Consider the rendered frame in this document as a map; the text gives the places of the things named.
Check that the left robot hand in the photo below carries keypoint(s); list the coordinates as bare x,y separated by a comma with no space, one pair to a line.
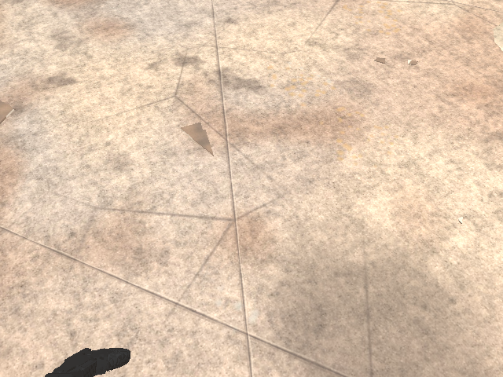
87,363

